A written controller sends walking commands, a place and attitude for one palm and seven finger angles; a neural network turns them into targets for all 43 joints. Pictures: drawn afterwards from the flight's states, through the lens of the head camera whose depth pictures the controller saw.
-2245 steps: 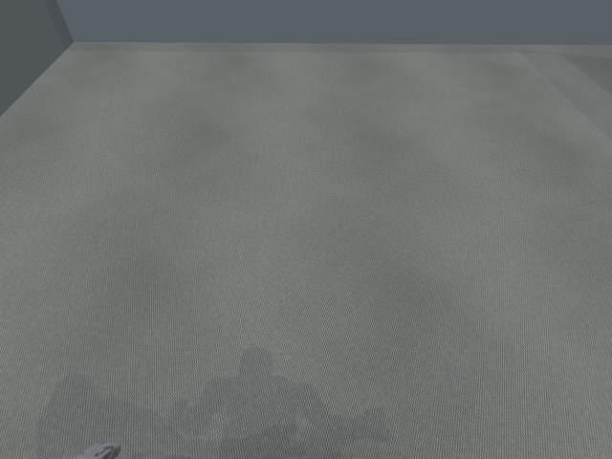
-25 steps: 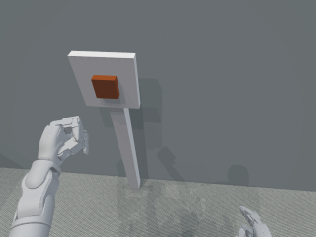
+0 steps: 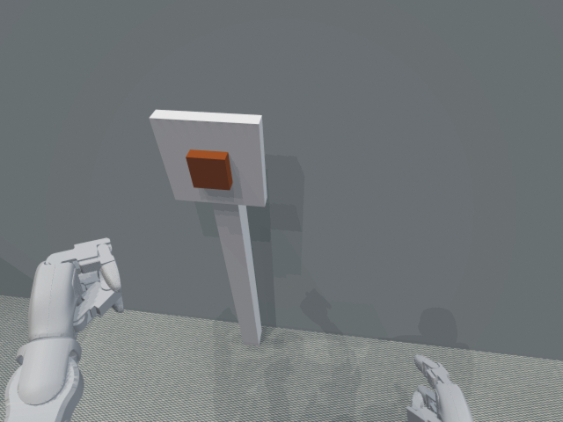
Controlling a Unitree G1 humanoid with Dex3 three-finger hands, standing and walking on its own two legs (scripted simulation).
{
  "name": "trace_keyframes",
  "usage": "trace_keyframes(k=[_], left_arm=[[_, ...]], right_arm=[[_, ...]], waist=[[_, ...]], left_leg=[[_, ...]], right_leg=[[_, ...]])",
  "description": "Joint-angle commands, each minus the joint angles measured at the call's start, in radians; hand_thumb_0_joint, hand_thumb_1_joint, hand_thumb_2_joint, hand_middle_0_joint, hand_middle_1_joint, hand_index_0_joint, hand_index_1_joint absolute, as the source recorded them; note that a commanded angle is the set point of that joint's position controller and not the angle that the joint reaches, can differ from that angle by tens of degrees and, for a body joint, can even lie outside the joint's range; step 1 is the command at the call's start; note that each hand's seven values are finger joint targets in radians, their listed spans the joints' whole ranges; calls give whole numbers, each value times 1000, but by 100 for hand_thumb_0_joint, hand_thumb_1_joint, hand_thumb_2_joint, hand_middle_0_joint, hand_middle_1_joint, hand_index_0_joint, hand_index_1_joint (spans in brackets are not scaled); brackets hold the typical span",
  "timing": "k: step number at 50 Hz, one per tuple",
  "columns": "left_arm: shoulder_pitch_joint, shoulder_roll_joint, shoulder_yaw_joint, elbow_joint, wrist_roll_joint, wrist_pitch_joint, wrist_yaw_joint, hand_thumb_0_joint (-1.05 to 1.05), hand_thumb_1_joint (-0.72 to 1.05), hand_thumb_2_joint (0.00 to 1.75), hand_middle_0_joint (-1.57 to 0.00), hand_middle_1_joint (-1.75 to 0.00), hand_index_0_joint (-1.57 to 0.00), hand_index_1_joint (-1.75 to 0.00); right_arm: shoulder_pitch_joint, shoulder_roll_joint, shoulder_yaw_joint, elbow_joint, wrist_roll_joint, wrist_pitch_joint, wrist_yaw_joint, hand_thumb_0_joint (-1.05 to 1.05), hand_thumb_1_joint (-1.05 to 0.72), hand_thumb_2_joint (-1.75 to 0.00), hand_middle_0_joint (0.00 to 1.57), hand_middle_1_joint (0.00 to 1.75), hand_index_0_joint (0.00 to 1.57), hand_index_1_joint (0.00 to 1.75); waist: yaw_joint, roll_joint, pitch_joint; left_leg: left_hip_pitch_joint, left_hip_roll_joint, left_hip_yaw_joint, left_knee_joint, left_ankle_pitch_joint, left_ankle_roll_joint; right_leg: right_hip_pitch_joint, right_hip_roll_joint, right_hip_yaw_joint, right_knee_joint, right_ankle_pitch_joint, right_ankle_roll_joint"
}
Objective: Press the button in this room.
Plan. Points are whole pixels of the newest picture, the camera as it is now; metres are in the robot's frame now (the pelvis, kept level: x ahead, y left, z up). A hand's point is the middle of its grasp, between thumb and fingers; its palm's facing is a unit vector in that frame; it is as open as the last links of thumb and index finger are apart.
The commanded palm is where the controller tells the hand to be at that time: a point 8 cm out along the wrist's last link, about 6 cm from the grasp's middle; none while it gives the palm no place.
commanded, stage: draw the hand back to the body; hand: left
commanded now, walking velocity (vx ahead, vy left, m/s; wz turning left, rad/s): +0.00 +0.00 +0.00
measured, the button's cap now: (210, 169) +0.52 +0.19 +0.08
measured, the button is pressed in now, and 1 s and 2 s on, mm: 0 0 0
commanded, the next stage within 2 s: step back with the hand held close in 0.56 s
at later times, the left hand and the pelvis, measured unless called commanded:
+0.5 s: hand (84, 305) +0.19 +0.24 +0.15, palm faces +0.42 -0.83 -0.36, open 3.1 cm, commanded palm +0.14 +0.27 +0.17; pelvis +0.02 -0.01 +0.00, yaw +0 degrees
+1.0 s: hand (86, 305) +0.19 +0.24 +0.15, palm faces +0.28 -0.83 -0.48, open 3.1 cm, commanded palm +0.13 +0.28 +0.17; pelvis +0.00 +0.01 +0.00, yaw -2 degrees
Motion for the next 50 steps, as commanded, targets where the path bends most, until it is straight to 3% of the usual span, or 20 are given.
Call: trace_keyframes(k=[1,4,5,6,9,10,12,14,18,28,33,34,35,36,37,38,41,45,46,50], left_arm=[[-53,159,103,-296,0,-75,12,0,90,90,-130,-150,-130,-150],[39,174,145,-333,0,-76,14,0,90,90,-130,-150,-130,-150],[75,190,165,-335,1,-76,13,0,90,90,-130,-150,-130,-150],[69,174,154,-364,0,-78,11,0,90,90,-130,-150,-130,-150],[111,184,177,-398,1,-79,11,0,90,90,-130,-150,-130,-150],[143,196,196,-397,0,-78,11,0,90,90,-130,-150,-130,-150],[146,192,193,-440,2,-84,13,0,90,90,-130,-150,-130,-150],[178,190,202,-452,0,-86,13,0,90,90,-130,-150,-130,-150],[152,168,179,-405,3,-76,15,0,90,90,-130,-150,-130,-150],[140,182,192,-435,3,-81,19,0,90,90,-130,-150,-130,-150],[153,182,196,-430,1,-80,17,0,90,90,-130,-150,-130,-150],[109,190,202,-409,1,-76,19,0,90,90,-130,-150,-130,-150],[-56,366,380,-472,5,-126,31,0,90,90,-130,-150,-130,-150],[78,249,285,-404,8,-128,17,0,90,90,-130,-150,-130,-150],[166,204,244,-365,13,-125,8,0,90,90,-130,-150,-130,-150],[196,184,221,-379,15,-127,3,0,90,90,-130,-150,-130,-150],[253,196,226,-409,16,-128,5,0,90,90,-130,-150,-130,-150],[285,265,294,-467,10,-130,19,0,90,90,-130,-150,-130,-150],[302,257,290,-475,7,-132,22,0,90,90,-130,-150,-130,-150],[326,286,324,-503,2,-140,32,0,90,90,-130,-150,-130,-150]], right_arm=[[-140,-110,-53,-172,-9,-62,5,0,-90,-90,20,30,20,30],[-135,-104,-59,-173,-12,-60,10,0,-90,-90,20,30,20,30],[-141,-108,-62,-172,-13,-63,11,0,-90,-90,20,30,20,30],[-137,-102,-60,-176,-11,-58,12,0,-90,-90,20,30,20,30],[-135,-98,-63,-180,-11,-61,11,0,-90,-90,20,30,20,30],[-137,-100,-66,-177,-13,-67,9,0,-90,-90,20,30,20,30],[-136,-97,-64,-183,-10,-68,9,0,-90,-90,20,30,20,30],[-134,-94,-65,-185,-9,-71,8,0,-90,-90,20,30,20,30],[-127,-100,-67,-177,-12,-71,1,0,-90,-90,20,30,20,30],[-138,-93,-62,-176,-16,-75,-5,0,-90,-90,20,30,20,30],[-136,-92,-63,-176,-16,-74,-4,0,-90,-90,20,30,20,30],[-134,-95,-62,-170,-17,-70,-5,0,-90,-90,20,30,20,30],[-108,-109,-58,-217,-5,-44,0,0,-90,-90,20,30,20,30],[-128,-104,-69,-188,-13,-29,5,0,-90,-90,20,30,20,30],[-122,-111,-75,-194,-14,-14,10,0,-90,-90,20,30,20,30],[-118,-117,-79,-201,-15,-1,17,0,-90,-90,20,30,20,30],[-112,-123,-90,-219,-10,30,20,0,-90,-90,20,30,20,30],[-128,-121,-102,-242,-3,59,11,0,-90,-90,20,30,20,30],[-122,-113,-101,-250,1,66,11,0,-90,-90,20,30,20,30],[-126,-117,-109,-258,2,68,6,0,-90,-90,20,30,20,30]], waist=[[-1,-14,-92],[9,-18,-96],[15,-45,-84],[8,-8,-90],[12,4,-81],[17,-27,-65],[15,9,-73],[17,1,-66],[8,-36,-26],[20,12,-58],[19,-1,-51],[15,-7,-42],[-23,25,61],[-23,-33,27],[-25,-62,4],[-30,-44,-27],[-33,-32,-113],[-29,-42,-179],[-32,-39,-190],[-28,-7,-193]], left_leg=[[126,24,-41,-92,126,-2],[121,24,-33,-80,177,-2],[120,24,-28,-75,183,0],[122,22,-25,-74,191,-1],[125,22,-18,-61,206,-1],[122,22,-16,-57,205,0],[125,22,-19,-54,212,-1],[125,22,-18,-50,209,-1],[120,22,-19,-59,169,4],[131,15,-19,-53,194,4],[130,18,-16,-53,206,2],[126,16,-15,-57,191,3],[71,26,-29,-38,116,15],[49,29,-42,-8,111,20],[71,32,-37,3,142,22],[69,39,-33,0,177,21],[81,57,-31,-8,302,20],[90,70,-24,5,409,20],[75,74,-32,8,430,21],[47,80,-28,7,388,19]], right_leg=[[-69,10,-18,-80,144,-24],[-53,9,-21,-71,194,-22],[-62,15,-17,-88,202,-20],[-50,7,-18,-74,211,-22],[-63,7,-18,-75,230,-18],[-76,14,-16,-92,233,-17],[-70,8,-16,-78,235,-18],[-76,10,-17,-80,233,-17],[-103,8,-18,-90,193,-12],[-71,4,-11,-90,223,-17],[-72,6,-12,-89,238,-15],[-80,6,-12,-96,223,-14],[-173,-34,64,-165,238,-8],[-173,-57,72,-160,245,-10],[-179,-60,77,-155,277,-8],[-160,-63,63,-135,308,-4],[-118,-54,27,-77,384,9],[-107,-45,19,-28,458,16],[-90,-46,17,-9,471,16],[-118,-37,27,5,425,17]])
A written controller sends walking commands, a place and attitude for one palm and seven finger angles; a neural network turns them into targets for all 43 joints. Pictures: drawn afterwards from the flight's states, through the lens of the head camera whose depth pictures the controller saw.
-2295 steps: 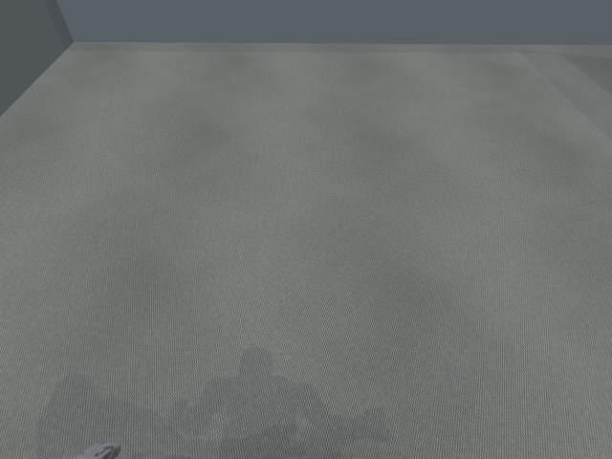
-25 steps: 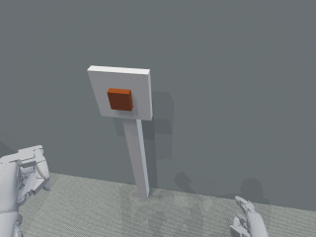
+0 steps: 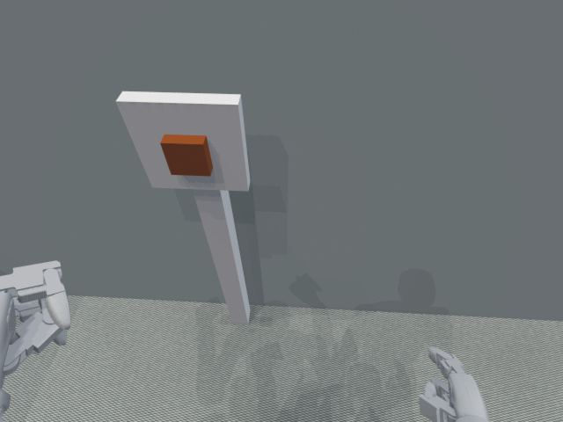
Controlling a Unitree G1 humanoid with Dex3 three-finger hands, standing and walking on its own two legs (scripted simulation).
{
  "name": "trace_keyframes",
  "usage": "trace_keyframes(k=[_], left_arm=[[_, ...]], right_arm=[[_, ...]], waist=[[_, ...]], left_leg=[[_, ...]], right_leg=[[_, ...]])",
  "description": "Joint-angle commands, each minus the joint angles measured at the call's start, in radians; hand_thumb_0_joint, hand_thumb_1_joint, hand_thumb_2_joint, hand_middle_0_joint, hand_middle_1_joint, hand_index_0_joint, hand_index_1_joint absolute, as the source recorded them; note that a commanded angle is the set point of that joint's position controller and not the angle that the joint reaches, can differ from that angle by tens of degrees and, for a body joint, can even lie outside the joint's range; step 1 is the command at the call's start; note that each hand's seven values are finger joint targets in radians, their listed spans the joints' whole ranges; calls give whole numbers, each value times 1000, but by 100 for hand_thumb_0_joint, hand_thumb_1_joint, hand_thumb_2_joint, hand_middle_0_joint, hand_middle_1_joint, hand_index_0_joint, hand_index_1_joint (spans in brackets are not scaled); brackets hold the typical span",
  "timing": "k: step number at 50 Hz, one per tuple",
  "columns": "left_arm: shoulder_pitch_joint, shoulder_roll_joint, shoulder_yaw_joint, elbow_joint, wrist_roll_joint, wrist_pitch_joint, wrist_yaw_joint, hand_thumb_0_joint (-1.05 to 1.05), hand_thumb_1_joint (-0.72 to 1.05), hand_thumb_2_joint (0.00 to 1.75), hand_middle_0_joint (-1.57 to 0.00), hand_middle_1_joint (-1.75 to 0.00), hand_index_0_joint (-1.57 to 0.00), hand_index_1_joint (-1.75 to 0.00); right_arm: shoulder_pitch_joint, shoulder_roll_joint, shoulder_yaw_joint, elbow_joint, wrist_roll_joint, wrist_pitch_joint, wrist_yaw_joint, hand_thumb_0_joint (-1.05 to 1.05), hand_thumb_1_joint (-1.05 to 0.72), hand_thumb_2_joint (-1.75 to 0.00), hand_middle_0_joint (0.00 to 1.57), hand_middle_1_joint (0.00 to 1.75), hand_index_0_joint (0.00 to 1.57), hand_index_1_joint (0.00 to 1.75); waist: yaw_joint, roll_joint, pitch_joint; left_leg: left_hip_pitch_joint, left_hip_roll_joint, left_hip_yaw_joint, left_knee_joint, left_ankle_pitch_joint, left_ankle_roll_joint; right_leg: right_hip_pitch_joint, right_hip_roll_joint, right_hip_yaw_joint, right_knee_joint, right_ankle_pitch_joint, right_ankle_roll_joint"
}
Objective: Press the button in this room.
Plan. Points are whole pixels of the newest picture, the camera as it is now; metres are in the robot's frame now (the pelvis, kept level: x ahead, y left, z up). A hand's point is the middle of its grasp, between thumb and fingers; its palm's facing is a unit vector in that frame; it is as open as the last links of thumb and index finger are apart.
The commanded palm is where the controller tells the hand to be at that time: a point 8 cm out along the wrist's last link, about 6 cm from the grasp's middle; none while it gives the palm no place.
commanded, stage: step back with the hand held close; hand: left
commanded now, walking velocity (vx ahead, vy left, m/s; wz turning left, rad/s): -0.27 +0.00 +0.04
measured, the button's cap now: (188, 154) +0.52 +0.20 +0.09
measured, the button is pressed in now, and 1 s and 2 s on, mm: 0 0 0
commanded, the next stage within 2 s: stop stepping back and stand still in 0.94 s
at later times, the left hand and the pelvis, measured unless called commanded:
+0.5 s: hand out of the picture +0.09 +0.27 +0.16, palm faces +0.44 -0.79 -0.42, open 3.1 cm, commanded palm +0.03 +0.31 +0.17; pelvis -0.08 +0.02 -0.02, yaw +3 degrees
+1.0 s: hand out of the picture +0.04 +0.27 +0.17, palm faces +0.29 -0.88 -0.38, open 3.1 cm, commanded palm -0.02 +0.32 +0.17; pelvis -0.17 +0.05 -0.02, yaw -4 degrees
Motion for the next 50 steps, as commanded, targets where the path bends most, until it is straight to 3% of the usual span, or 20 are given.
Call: trace_keyframes(k=[1,6,16,20,22,24,26,28,29,31,34,39,40,42,43,45,47,48,49,50], left_arm=[[26,176,155,-234,-11,-77,40,0,90,90,-130,-150,-130,-150],[42,159,144,-227,-6,-92,49,0,90,90,-130,-150,-130,-150],[-22,146,171,-268,33,-152,63,0,90,90,-130,-150,-130,-150],[-27,167,182,-280,29,-164,67,0,90,90,-130,-150,-130,-150],[-50,149,147,-267,26,-164,77,0,90,90,-130,-150,-130,-150],[-97,149,128,-271,31,-166,91,0,90,90,-130,-150,-130,-150],[-114,162,133,-287,31,-167,95,0,90,90,-130,-150,-130,-150],[-100,167,168,-322,34,-182,89,0,90,90,-130,-150,-130,-150],[-112,181,201,-314,45,-186,90,0,90,90,-130,-150,-130,-150],[-104,196,215,-307,31,-201,84,0,90,90,-130,-150,-130,-150],[-38,143,159,-287,8,-182,80,0,90,90,-130,-150,-130,-150],[-29,163,127,-283,-17,-170,57,0,90,90,-130,-150,-130,-150],[-10,188,148,-273,-18,-171,55,0,90,90,-130,-150,-130,-150],[-92,233,170,-302,-20,-194,60,0,90,90,-130,-150,-130,-150],[-122,274,205,-320,-20,-196,73,0,90,90,-130,-150,-130,-150],[-131,194,125,-235,-7,-163,47,0,90,90,-130,-150,-130,-150],[-96,183,130,-232,-1,-132,45,0,90,90,-130,-150,-130,-150],[-124,208,143,-270,-6,-129,40,0,90,90,-130,-150,-130,-150],[-155,224,148,-321,-14,-141,36,0,90,90,-130,-150,-130,-150],[-193,242,138,-341,-14,-162,26,0,90,90,-130,-150,-130,-150]], right_arm=[[-92,-101,-39,-183,-1,-50,-6,0,-90,-90,20,30,20,30],[-82,-106,-43,-177,-1,-68,-7,0,-90,-90,20,30,20,30],[-61,-120,-44,-178,-10,-147,-13,0,-90,-90,20,30,20,30],[-43,-114,-53,-158,-20,-167,-9,0,-90,-90,20,30,20,30],[-18,-99,-48,-125,-24,-167,-3,0,-90,-90,20,30,20,30],[-11,-95,-45,-100,-25,-164,1,0,-90,-90,20,30,20,30],[-24,-102,-39,-103,-24,-162,-7,0,-90,-90,20,30,20,30],[-69,-134,-38,-129,-25,-185,-17,0,-90,-90,20,30,20,30],[-70,-116,-42,-119,-38,-200,-16,0,-90,-90,20,30,20,30],[-61,-97,-58,-98,-43,-211,2,0,-90,-90,20,30,20,30],[-79,-84,-51,-77,-41,-215,30,0,-90,-90,20,30,20,30],[-46,-72,-33,-44,-53,-213,44,0,-90,-90,20,30,20,30],[-32,-69,-36,-36,-54,-198,44,0,-90,-90,20,30,20,30],[-29,-59,-27,-16,-44,-165,38,0,-90,-90,20,30,20,30],[-66,-51,-11,-32,-53,-170,28,0,-90,-90,20,30,20,30],[-84,-73,-31,-39,-23,-181,20,0,-90,-90,20,30,20,30],[-105,-59,6,-61,-19,-159,-3,0,-90,-90,20,30,20,30],[-97,-87,8,-67,-15,-155,-14,0,-90,-90,20,30,20,30],[-95,-116,-6,-76,-17,-167,-9,0,-90,-90,20,30,20,30],[-65,-104,-20,-64,-13,-191,12,0,-90,-90,20,30,20,30]], waist=[[6,9,-189],[-1,19,-153],[-1,87,-80],[-9,-23,-70],[-21,-136,-65],[-35,-180,-72],[-39,-84,-51],[-22,249,-60],[-14,294,-105],[-3,101,-141],[5,162,-142],[6,183,-197],[0,149,-187],[-12,-105,-153],[3,-144,-139],[-8,-307,-136],[-25,-149,-40],[-33,-14,-52],[-7,145,-135],[-5,153,-190]], left_leg=[[109,73,-69,-21,368,10],[13,87,-95,-56,202,17],[-426,153,-216,-192,-459,67],[-267,65,-144,-13,-393,21],[-71,6,-100,189,-244,-18],[32,-7,-89,278,-172,-25],[19,35,-155,107,-185,-8],[-283,263,-459,-326,-566,73],[-412,348,-553,-428,-652,120],[-296,331,-456,-326,-449,116],[-226,248,-283,-325,-365,58],[-45,197,-216,-342,-227,-77],[5,160,-153,-256,-124,-103],[168,54,-55,205,-35,-94],[90,1,-27,333,-130,-93],[-32,-30,-74,464,-172,-75],[-95,-16,-51,139,-28,-59],[22,-3,-61,-66,376,-42],[170,142,-234,-118,814,15],[283,255,-314,-149,952,53]], right_leg=[[0,-48,-3,20,372,1],[-17,-37,7,31,233,-1],[132,13,17,203,-48,-12],[-115,-55,153,10,-253,-66],[-330,-165,246,-116,-306,-115],[-412,-218,225,-122,-221,-130],[-404,-129,111,-13,-163,-78],[-143,69,-17,386,-205,4],[-17,110,4,669,-220,3],[-108,95,45,773,-260,-15],[-104,85,-47,625,-289,-26],[18,85,-111,39,-307,-68],[-3,35,-64,-114,-238,-77],[-304,-244,174,-287,-58,-140],[-298,-322,170,-246,166,-177],[-238,-286,107,-101,357,-184],[-92,-190,2,55,618,-105],[-115,-92,-52,190,583,-31],[-165,29,-66,336,241,6],[-217,58,-1,455,-259,-8]])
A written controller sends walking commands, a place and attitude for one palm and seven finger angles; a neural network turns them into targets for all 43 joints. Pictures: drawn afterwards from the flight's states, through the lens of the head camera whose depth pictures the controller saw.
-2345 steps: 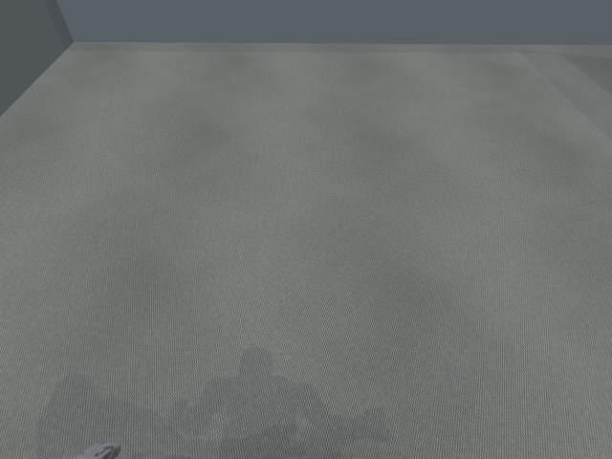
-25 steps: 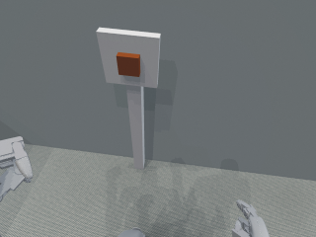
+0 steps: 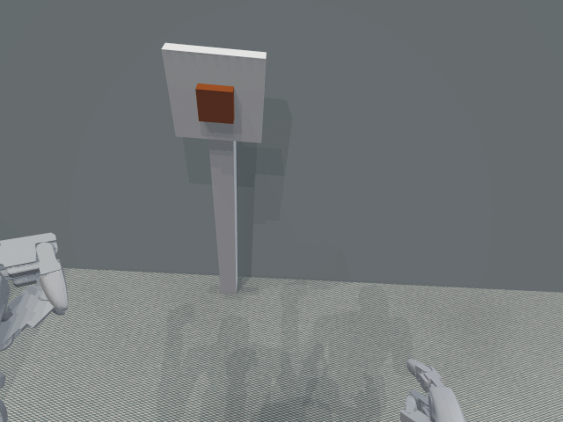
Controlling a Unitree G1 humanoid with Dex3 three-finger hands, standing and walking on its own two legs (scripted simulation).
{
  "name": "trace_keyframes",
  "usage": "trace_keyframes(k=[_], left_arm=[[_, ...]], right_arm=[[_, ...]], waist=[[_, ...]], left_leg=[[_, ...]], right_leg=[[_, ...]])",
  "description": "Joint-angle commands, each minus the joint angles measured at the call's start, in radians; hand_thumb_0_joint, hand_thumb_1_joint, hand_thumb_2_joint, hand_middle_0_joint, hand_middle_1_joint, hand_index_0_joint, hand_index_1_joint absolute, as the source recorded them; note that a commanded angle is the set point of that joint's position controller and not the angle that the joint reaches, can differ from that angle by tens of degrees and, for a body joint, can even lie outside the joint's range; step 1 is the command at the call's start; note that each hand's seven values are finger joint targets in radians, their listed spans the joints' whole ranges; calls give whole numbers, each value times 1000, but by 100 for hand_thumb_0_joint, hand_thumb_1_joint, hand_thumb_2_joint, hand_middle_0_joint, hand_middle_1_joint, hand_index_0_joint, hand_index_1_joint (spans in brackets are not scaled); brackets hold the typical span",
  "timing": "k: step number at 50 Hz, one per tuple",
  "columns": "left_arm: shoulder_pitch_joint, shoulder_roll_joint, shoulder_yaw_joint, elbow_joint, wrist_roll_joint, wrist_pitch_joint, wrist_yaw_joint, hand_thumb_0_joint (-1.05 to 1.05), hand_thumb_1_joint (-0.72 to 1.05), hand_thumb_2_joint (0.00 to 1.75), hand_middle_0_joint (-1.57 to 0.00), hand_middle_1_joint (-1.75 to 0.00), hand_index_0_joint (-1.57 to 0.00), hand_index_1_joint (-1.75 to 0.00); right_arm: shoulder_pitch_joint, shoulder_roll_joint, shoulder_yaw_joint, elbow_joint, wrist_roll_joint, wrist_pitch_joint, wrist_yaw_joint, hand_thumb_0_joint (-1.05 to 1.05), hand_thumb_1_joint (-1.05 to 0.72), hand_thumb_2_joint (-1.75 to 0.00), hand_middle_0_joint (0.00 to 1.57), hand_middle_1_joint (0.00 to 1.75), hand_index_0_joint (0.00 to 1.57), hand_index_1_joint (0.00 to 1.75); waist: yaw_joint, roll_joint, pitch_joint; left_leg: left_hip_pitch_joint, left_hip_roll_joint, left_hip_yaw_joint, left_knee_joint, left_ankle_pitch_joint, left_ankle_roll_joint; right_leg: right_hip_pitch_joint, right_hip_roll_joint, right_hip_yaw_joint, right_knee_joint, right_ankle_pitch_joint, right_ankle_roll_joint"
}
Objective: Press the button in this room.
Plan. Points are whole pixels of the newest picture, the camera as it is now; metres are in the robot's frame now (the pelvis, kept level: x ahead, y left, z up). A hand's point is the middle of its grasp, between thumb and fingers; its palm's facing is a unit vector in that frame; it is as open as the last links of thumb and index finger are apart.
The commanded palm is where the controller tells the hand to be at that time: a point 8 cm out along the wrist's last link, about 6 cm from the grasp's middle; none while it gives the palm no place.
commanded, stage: stop stepping back and stand still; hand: left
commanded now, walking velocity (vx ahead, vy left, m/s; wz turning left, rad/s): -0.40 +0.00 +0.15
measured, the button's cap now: (216, 103) +0.67 +0.20 +0.10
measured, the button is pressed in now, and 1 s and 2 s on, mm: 0 0 0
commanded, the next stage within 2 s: let the arm hang, fingers relaxed in 1.36 s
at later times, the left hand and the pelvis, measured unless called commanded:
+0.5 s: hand out of the picture +0.05 +0.28 +0.18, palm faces +0.49 -0.82 -0.28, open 3.1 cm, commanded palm -0.01 +0.32 +0.19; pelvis -0.13 +0.03 +0.00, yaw +3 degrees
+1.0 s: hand out of the picture +0.04 +0.29 +0.18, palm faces +0.48 -0.78 -0.40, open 3.1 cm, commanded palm -0.02 +0.33 +0.19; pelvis -0.13 +0.04 +0.00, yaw +4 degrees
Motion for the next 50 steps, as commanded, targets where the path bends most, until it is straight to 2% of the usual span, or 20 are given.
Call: trace_keyframes(k=[1,5,8,11,13,15,17,22,23,24,26,28,30,34,35,37,43,45,48,50], left_arm=[[-24,202,147,-184,-23,-76,4,0,90,90,-130,-150,-130,-150],[120,183,181,-296,-25,-49,29,0,90,90,-130,-150,-130,-150],[171,144,152,-243,-8,-12,42,0,90,90,-130,-150,-130,-150],[164,157,146,-221,1,24,49,0,90,90,-130,-150,-130,-150],[112,178,145,-227,8,35,40,0,90,90,-130,-150,-130,-150],[-73,184,162,-235,8,34,45,0,90,90,-130,-150,-130,-150],[-112,108,82,-75,31,37,56,0,90,90,-130,-150,-130,-150],[-181,107,48,-139,55,-1,71,0,90,90,-130,-150,-130,-150],[-187,108,46,-205,48,-12,73,0,90,90,-130,-150,-130,-150],[-180,127,76,-262,47,-31,77,0,90,90,-130,-150,-130,-150],[-87,177,148,-246,43,-47,65,0,90,90,-130,-150,-130,-150],[24,134,138,-221,46,-44,55,0,90,90,-130,-150,-130,-150],[66,109,124,-194,42,-39,56,0,90,90,-130,-150,-130,-150],[37,101,110,-82,46,-19,58,0,90,90,-130,-150,-130,-150],[39,106,110,-58,49,-14,57,0,90,90,-130,-150,-130,-150],[-33,154,139,-73,32,-17,54,0,90,90,-130,-150,-130,-150],[-90,113,91,-157,44,-47,64,0,90,90,-130,-150,-130,-150],[-83,127,108,-189,41,-54,75,0,90,90,-130,-150,-130,-150],[-54,117,118,-202,42,-72,72,0,90,90,-130,-150,-130,-150],[-10,128,145,-154,38,-68,57,0,90,90,-130,-150,-130,-150]], right_arm=[[-62,-149,-73,-170,-13,-104,15,0,-90,-90,20,30,20,30],[-82,-147,-90,-209,-10,-99,24,0,-90,-90,20,30,20,30],[-71,-135,-78,-212,-11,-80,18,0,-90,-90,20,30,20,30],[-40,-123,-86,-201,-20,-75,0,0,-90,-90,20,30,20,30],[-12,-134,-104,-169,-11,-44,-6,0,-90,-90,20,30,20,30],[-33,-143,-92,-143,-20,-31,-2,0,-90,-90,20,30,20,30],[-34,-147,-97,-145,-9,-44,-26,0,-90,-90,20,30,20,30],[-47,-129,-70,-132,-21,-105,-51,0,-90,-90,20,30,20,30],[-31,-153,-77,-154,-17,-117,-53,0,-90,-90,20,30,20,30],[-13,-162,-80,-168,-16,-125,-43,0,-90,-90,20,30,20,30],[-20,-118,-79,-154,-24,-132,-18,0,-90,-90,20,30,20,30],[-50,-120,-81,-158,-9,-135,7,0,-90,-90,20,30,20,30],[-52,-128,-80,-163,-7,-128,11,0,-90,-90,20,30,20,30],[-37,-129,-79,-160,-13,-91,-7,0,-90,-90,20,30,20,30],[-41,-122,-79,-162,-11,-85,-11,0,-90,-90,20,30,20,30],[-43,-130,-96,-165,-13,-73,-11,0,-90,-90,20,30,20,30],[-82,-110,-75,-148,-14,-90,-21,0,-90,-90,20,30,20,30],[-69,-118,-78,-143,-16,-105,-36,0,-90,-90,20,30,20,30],[-58,-153,-88,-177,-4,-116,-26,0,-90,-90,20,30,20,30],[-54,-117,-78,-163,-7,-122,-19,0,-90,-90,20,30,20,30]], waist=[[10,204,-226],[5,194,-178],[-7,324,-53],[-2,215,-63],[-25,-142,-33],[-53,-163,1],[-68,-143,104],[-44,31,66],[-47,189,61],[-45,386,56],[-54,297,50],[-29,177,94],[-21,219,80],[-20,170,49],[-16,81,44],[-25,-205,59],[-28,-149,59],[-36,-1,34],[-6,194,13],[-15,268,36]], left_leg=[[403,331,-389,-297,657,47],[158,246,-269,-478,-325,33],[-66,178,-178,-581,-553,-41],[-83,95,-94,-458,-456,-112],[183,-34,-6,248,-246,-85],[40,0,-111,656,-207,-71],[44,77,-93,556,-212,-45],[207,43,55,-133,-293,6],[246,111,-99,-280,-381,42],[328,297,-416,-357,-363,123],[223,391,-629,-445,-450,201],[102,333,-404,-401,-427,167],[-11,263,-226,-394,-453,110],[-173,191,-117,-248,-544,50],[-185,138,-61,-77,-489,28],[-239,26,-13,428,-351,-12],[125,85,-7,114,-226,-7],[270,50,30,-104,-141,-8],[228,244,-273,-253,-30,71],[134,251,-284,-324,-74,64]], right_leg=[[-197,69,82,434,-286,-28],[-92,57,5,383,-116,-34],[77,112,-120,224,-145,-50],[243,85,-125,-135,-149,-75],[-259,-249,170,-425,-174,-152],[-460,-426,315,-453,-384,-260],[-501,-327,201,-427,-436,-162],[-253,-203,59,-178,-318,-145],[-265,-125,18,26,-230,-103],[-402,-10,-81,277,-165,-43],[-461,-38,29,542,-121,-36],[-378,-69,17,465,-16,-32],[-187,-37,-71,284,11,-28],[153,15,-135,-5,-50,-45],[158,-39,-31,-117,-100,-75],[30,-367,523,-371,-197,-234],[-219,-275,159,-299,-136,-179],[-213,-207,79,-203,-99,-129],[-151,-37,-28,57,80,-23],[-93,-37,-41,92,13,-15]])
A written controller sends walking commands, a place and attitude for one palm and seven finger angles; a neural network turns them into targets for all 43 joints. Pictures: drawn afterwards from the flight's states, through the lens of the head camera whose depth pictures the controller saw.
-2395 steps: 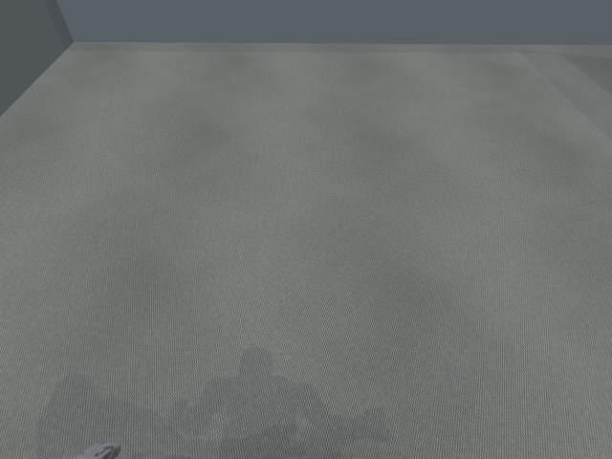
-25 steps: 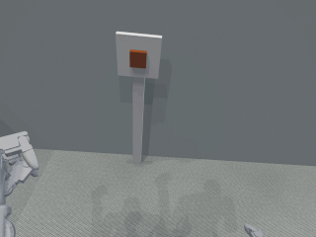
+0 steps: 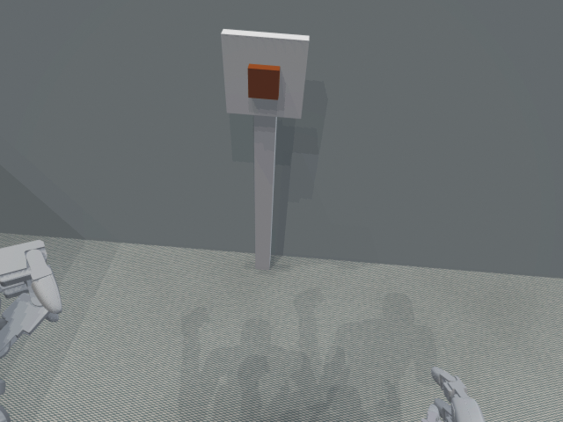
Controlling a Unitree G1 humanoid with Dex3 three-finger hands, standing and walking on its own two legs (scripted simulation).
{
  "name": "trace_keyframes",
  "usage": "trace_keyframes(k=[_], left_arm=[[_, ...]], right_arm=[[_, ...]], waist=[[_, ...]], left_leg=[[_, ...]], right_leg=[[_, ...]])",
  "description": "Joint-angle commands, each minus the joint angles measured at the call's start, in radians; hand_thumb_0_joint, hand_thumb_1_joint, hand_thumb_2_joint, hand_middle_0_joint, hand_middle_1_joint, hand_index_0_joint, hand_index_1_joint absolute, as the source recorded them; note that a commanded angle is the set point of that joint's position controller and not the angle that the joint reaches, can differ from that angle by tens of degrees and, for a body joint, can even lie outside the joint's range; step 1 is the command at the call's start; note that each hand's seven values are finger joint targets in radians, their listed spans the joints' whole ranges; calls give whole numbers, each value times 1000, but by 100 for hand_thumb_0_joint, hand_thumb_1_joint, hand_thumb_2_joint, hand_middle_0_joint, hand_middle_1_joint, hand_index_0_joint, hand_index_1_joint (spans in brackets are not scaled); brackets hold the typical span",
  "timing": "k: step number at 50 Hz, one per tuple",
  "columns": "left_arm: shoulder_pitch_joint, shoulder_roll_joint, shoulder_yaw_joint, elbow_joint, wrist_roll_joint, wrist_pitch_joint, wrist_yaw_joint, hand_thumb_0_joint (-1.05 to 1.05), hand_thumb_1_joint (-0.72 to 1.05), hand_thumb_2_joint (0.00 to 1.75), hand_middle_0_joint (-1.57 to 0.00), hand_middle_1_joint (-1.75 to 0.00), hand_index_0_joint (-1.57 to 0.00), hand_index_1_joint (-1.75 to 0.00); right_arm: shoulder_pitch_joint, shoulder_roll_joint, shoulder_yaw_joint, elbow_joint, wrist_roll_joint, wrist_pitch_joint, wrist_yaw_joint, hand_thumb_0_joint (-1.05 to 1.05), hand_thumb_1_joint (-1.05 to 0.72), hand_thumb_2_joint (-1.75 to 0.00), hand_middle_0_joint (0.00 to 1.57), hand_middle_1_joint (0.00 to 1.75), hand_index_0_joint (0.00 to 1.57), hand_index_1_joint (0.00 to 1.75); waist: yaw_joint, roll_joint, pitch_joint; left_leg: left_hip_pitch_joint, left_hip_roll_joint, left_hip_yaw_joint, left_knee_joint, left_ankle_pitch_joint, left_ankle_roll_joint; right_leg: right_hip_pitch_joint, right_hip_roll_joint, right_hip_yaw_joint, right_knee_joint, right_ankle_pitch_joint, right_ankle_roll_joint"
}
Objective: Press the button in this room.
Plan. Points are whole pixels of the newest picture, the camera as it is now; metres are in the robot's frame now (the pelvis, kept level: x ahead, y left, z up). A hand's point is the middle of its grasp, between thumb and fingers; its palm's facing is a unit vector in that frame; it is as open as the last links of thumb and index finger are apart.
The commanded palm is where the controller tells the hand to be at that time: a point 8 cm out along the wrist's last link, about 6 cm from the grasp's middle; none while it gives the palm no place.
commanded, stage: stop stepping back and stand still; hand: left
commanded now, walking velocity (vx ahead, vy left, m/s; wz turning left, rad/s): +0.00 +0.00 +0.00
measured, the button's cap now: (264, 81) +0.81 +0.10 +0.10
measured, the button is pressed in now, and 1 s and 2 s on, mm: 0 0 0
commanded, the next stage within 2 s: let the arm hang, fingers relaxed in 0.36 s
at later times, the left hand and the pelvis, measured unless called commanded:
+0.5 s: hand (69, 289) +0.22 +0.26 +0.14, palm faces +0.31 -0.82 -0.48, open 3.1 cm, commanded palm none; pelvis +0.02 +0.01 +0.01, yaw +1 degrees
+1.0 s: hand out of the picture -0.06 +0.21 -0.16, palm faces +0.05 -0.97 -0.23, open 5.1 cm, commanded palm none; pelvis +0.00 +0.02 +0.01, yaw +2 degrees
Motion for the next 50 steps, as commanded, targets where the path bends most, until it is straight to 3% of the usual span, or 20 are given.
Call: trace_keyframes(k=[1,3,5,6,8,13,15,19,22,23,24,25,27,29,30,32,35,39,46,50], left_arm=[[-1,175,130,-200,-4,-69,7,0,90,90,-130,-150,-130,-150],[51,160,121,-176,-6,-64,4,0,90,90,-130,-150,-130,-150],[96,153,119,-154,-19,-59,2,0,90,90,-130,-150,-130,-150],[87,146,107,-154,-24,-57,1,0,90,90,-130,-150,-130,-150],[78,159,113,-171,-27,-56,6,0,90,90,-130,-150,-130,-150],[59,172,118,-183,-29,-50,10,0,90,90,-130,-150,-130,-150],[48,188,131,-190,-29,-48,11,0,90,90,-130,-150,-130,-150],[42,155,98,-162,-28,-42,9,0,90,90,-130,-150,-130,-150],[56,149,92,-154,-28,-38,7,0,90,90,-130,-150,-130,-150],[-90,73,-264,658,62,122,-131,0,90,90,-130,-150,-130,-150],[-88,55,-240,694,48,189,-150,0,90,90,-126,-146,-126,-146],[-119,26,-259,722,53,200,-156,0,90,90,-123,-142,-123,-142],[-196,32,-271,824,51,211,-163,0,90,90,-115,-134,-115,-134],[-247,48,-279,960,51,209,-165,0,90,90,-108,-126,-108,-126],[-273,51,-289,1034,49,214,-161,0,90,90,-104,-122,-104,-122],[-304,24,-311,1172,41,227,-154,0,90,90,-97,-114,-97,-114],[-320,18,-329,1336,35,235,-147,0,90,90,-86,-102,-86,-102],[-286,-22,-331,1505,26,231,-146,0,90,90,-71,-86,-71,-86],[-245,-62,-338,1644,26,230,-143,0,90,90,-46,-58,-46,-58],[-207,-85,-341,1691,25,223,-137,0,90,90,-31,-42,-31,-42]], right_arm=[[-93,-81,-18,-170,2,-74,11,0,-90,-90,20,30,20,30],[-82,-89,-20,-175,14,-73,21,0,-90,-90,20,30,20,30],[-79,-96,-30,-185,20,-63,31,0,-90,-90,20,30,20,30],[-75,-96,-31,-186,21,-55,35,0,-90,-90,20,30,20,30],[-78,-90,-28,-191,19,-46,35,0,-90,-90,20,30,20,30],[-94,-87,-16,-205,18,-33,19,0,-90,-90,20,30,20,30],[-105,-89,-17,-207,16,-34,13,0,-90,-90,20,30,20,30],[-96,-92,-17,-204,19,-30,17,0,-90,-90,20,30,20,30],[-97,-91,-16,-206,17,-31,16,0,-90,-90,20,30,20,30],[-167,-299,-73,35,20,-72,111,0,-90,-90,20,30,20,30],[-81,-241,-74,33,18,-14,106,0,-90,-90,20,30,20,30],[-49,-215,-65,35,6,2,102,0,-90,-90,20,30,20,30],[-64,-217,-41,27,-6,32,96,0,-90,-90,20,30,20,30],[-80,-216,-33,47,-14,46,90,0,-90,-90,20,30,20,30],[-76,-202,-29,63,-15,57,89,0,-90,-90,20,30,20,30],[-49,-151,-11,117,-20,80,85,0,-90,-90,20,30,20,30],[-45,-134,5,190,-18,94,81,0,-90,-90,20,30,20,30],[-13,-92,8,283,-17,103,70,0,-90,-90,20,30,20,30],[105,-57,-2,384,-11,111,59,0,-90,-90,20,30,20,30],[144,-43,-3,423,-7,106,55,0,-90,-90,20,30,20,30]], waist=[[-4,235,-12],[-6,150,-50],[-14,31,-97],[-21,3,-110],[-22,3,-139],[-11,64,-130],[-7,91,-127],[-9,61,-117],[-7,78,-105],[-40,70,-12],[-19,78,-88],[-20,34,-102],[-8,-44,-71],[1,-150,-87],[-5,-157,-77],[-13,-95,-83],[-3,80,-44],[1,182,-1],[-9,76,48],[-5,15,46]], left_leg=[[-21,194,-261,-300,127,81],[-17,131,-153,-202,241,47],[-14,63,-79,-111,246,4],[-11,47,-67,-76,237,-7],[40,32,-51,-68,235,-11],[84,63,-81,-150,371,2],[95,62,-73,-154,370,2],[80,57,-78,-164,341,-1],[70,53,-79,-185,310,-2],[-19,75,-85,-28,389,4],[51,79,-73,-39,397,0],[50,92,-94,-38,380,14],[-55,109,-160,-104,291,54],[-37,85,-156,-90,297,48],[-7,67,-136,-83,292,34],[39,49,-111,-97,283,17],[14,65,-137,-182,214,22],[12,58,-125,-230,53,15],[17,71,-145,-278,-48,24],[50,72,-129,-266,16,27]], right_leg=[[30,3,36,-22,-19,15],[115,-2,49,-148,169,12],[156,-55,134,-180,346,-15],[158,-89,172,-190,398,-33],[138,-110,187,-188,462,-43],[145,-42,99,-153,424,-3],[137,-39,99,-166,415,1],[149,-37,94,-185,388,2],[146,-31,91,-199,349,4],[10,-117,42,-57,431,-18],[-19,-108,113,-82,364,-32],[-33,-90,87,-62,282,-35],[19,-59,64,-51,184,-21],[62,-86,98,-87,243,-35],[42,-107,116,-100,261,-46],[46,-125,126,-120,273,-51],[88,-88,104,-151,143,-27],[89,-86,118,-225,71,-40],[66,-77,94,-267,20,-40],[58,-82,89,-267,46,-38]])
